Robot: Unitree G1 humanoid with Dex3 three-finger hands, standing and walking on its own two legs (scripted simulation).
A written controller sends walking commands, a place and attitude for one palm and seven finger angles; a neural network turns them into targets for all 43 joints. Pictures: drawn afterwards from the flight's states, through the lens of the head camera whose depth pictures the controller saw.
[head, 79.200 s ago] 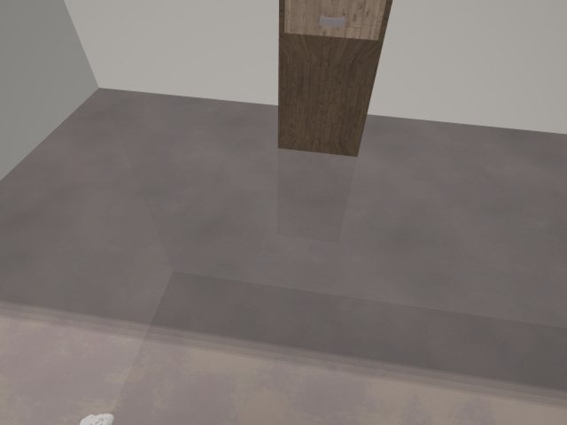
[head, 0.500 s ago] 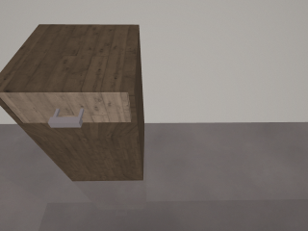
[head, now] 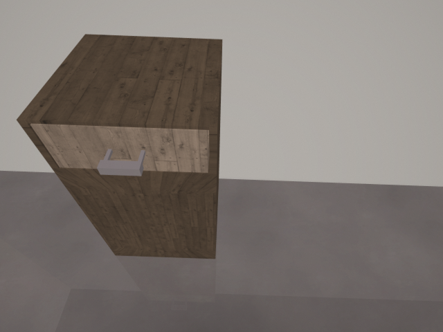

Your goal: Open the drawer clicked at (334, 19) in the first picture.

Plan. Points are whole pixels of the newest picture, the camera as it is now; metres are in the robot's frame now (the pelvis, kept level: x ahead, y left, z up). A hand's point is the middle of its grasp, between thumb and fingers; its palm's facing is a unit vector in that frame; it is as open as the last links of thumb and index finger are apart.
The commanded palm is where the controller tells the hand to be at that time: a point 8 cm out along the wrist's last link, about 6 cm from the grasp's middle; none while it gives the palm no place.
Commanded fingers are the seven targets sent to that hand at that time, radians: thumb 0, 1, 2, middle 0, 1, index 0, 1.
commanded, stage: shuffle to correct the standing spot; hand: left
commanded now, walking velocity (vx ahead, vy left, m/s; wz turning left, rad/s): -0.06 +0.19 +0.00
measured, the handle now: (123, 160) +0.50 +0.28 -0.04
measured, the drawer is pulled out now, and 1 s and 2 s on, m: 0.00 0.00 0.00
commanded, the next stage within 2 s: come to a stop and stand still in 0.24 s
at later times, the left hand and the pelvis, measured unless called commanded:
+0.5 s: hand out of the picture +0.02 +0.23 -0.18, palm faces +0.00 -0.97 -0.24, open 7.4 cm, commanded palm none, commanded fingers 0.00 0.90 0.90 -0.20 -0.30 -0.20 -0.30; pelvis -0.02 +0.04 -0.01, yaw -1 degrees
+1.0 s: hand out of the picture -0.01 +0.19 -0.18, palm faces -0.02 -0.98 -0.21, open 7.4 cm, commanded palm none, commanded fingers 0.00 0.90 0.90 -0.20 -0.30 -0.20 -0.30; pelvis -0.01 +0.02 +0.00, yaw +0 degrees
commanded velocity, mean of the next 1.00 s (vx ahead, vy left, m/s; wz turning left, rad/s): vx -0.01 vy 0.04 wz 0.00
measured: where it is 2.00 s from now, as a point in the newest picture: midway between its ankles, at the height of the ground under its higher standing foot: outside the picture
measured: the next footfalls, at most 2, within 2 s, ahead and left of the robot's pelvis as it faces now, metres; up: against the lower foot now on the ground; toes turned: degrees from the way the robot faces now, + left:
right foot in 0.72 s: -0.02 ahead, -0.10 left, +0.00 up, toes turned -1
